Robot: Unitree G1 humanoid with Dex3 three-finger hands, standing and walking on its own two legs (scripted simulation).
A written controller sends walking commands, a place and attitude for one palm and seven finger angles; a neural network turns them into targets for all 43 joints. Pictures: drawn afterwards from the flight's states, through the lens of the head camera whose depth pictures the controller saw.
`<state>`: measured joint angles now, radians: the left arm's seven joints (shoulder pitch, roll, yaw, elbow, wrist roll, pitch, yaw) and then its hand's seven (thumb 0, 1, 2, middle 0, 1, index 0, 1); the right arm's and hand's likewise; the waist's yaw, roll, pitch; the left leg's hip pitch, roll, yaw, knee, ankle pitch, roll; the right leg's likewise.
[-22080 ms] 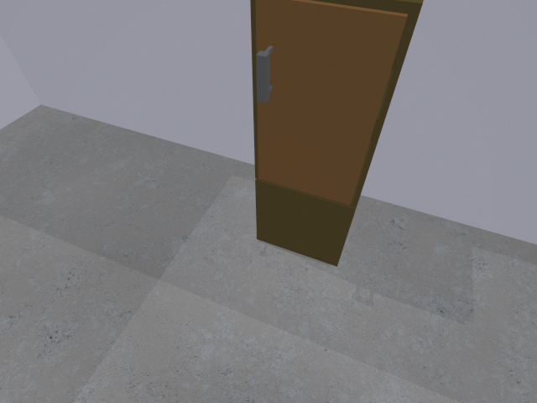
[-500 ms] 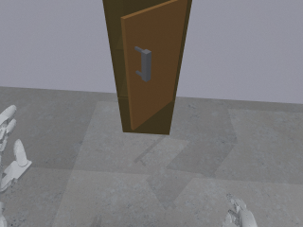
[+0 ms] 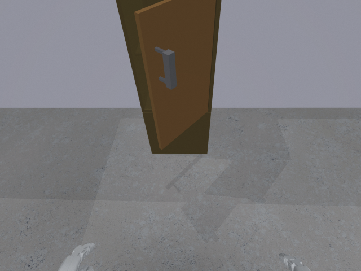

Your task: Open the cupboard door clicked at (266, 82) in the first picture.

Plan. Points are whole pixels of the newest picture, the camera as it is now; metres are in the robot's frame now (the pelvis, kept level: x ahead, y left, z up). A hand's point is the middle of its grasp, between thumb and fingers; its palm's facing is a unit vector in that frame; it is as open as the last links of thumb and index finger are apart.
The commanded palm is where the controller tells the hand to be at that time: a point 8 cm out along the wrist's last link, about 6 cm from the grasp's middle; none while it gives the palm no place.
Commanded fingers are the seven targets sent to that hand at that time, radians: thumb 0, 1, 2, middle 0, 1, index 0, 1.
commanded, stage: let the arm hang, fingers relaxed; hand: left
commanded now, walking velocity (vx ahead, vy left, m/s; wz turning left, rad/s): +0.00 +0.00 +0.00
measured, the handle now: (164, 67) +0.68 +0.08 +0.09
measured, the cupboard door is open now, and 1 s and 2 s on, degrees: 49 49 49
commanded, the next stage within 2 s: look to check the result in 0.88 s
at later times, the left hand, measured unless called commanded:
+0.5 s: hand out of the picture +0.01 +0.21 -0.15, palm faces +0.04 -0.95 -0.32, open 7.3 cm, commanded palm none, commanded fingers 0.00 0.90 0.90 -0.20 -0.30 -0.20 -0.30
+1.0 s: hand out of the picture +0.10 +0.18 -0.15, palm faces +0.01 -0.96 -0.27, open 7.4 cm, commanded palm none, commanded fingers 0.00 0.90 0.90 -0.20 -0.30 -0.20 -0.30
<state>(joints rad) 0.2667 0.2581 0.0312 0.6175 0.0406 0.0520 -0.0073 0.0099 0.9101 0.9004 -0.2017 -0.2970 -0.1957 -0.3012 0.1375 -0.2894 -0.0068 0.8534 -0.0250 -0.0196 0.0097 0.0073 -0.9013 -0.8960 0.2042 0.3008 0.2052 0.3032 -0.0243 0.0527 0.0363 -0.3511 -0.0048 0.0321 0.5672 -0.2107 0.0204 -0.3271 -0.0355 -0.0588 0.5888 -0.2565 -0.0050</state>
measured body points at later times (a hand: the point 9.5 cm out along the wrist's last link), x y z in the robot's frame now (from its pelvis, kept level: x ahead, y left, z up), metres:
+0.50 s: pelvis +0.01 -0.02 +0.01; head +0.03 -0.04 +0.46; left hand +0.01 +0.25 -0.13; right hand +0.03 -0.26 -0.16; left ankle +0.06 +0.11 -0.73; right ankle +0.04 -0.12 -0.73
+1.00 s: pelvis +0.04 -0.03 +0.02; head +0.06 -0.04 +0.47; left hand +0.10 +0.23 -0.13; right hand +0.09 -0.29 -0.14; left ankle +0.06 +0.11 -0.73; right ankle +0.04 -0.12 -0.73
